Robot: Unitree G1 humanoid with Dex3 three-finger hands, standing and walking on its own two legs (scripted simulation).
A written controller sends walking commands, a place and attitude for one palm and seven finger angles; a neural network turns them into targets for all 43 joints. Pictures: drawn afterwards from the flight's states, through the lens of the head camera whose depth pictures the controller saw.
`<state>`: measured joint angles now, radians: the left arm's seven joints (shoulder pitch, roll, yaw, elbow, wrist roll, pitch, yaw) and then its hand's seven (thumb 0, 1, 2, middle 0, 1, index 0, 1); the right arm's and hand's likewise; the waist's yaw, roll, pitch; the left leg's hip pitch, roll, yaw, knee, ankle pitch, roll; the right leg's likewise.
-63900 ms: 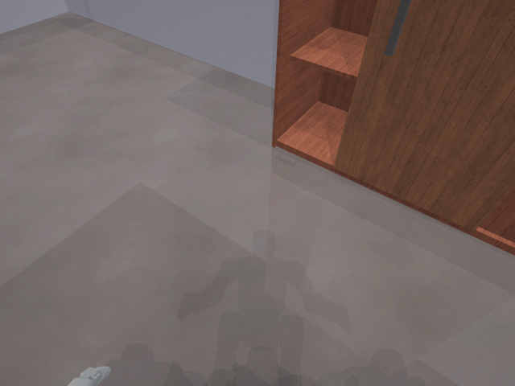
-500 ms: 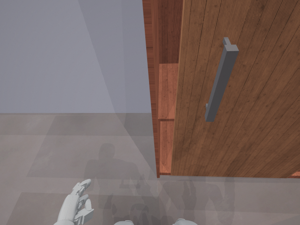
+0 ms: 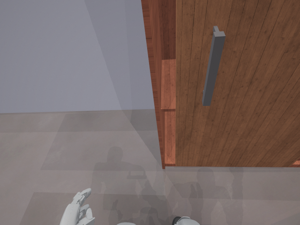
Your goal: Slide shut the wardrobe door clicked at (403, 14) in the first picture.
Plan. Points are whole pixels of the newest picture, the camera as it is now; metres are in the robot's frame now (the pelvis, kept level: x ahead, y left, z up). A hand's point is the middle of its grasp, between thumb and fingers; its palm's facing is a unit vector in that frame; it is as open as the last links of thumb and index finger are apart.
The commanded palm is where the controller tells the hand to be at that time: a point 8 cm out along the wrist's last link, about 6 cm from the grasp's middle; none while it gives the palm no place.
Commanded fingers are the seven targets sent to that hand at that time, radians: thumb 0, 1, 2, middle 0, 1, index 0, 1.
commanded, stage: step back with the hand held close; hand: right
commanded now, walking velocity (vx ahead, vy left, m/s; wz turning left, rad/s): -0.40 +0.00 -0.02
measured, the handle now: (210, 70) +0.55 -0.17 +0.10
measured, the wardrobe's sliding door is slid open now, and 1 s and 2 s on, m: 0.07 0.07 0.07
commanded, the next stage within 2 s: stop stepping back and stand still in 0.04 s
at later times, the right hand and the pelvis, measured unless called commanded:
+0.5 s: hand out of the picture +0.11 -0.26 +0.19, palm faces +0.35 +0.85 -0.39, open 7.4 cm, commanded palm +0.05 -0.31 +0.19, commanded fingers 0.00 -0.90 -0.90 0.20 0.30 0.20 0.30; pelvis -0.11 -0.02 +0.01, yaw +5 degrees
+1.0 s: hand out of the picture +0.08 -0.32 +0.19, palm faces +0.41 +0.77 -0.48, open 7.4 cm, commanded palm +0.02 -0.36 +0.19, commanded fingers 0.00 -0.90 -0.90 0.20 0.30 0.20 0.30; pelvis -0.13 -0.06 +0.00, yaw +2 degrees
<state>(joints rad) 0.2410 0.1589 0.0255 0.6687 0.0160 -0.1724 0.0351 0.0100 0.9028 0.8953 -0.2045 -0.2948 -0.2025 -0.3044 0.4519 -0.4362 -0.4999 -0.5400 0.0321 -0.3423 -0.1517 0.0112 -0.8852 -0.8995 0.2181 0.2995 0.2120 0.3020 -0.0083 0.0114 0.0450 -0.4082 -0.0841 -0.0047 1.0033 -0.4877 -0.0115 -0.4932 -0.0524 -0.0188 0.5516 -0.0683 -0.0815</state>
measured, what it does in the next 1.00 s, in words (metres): walks backwards: left foot, then right foot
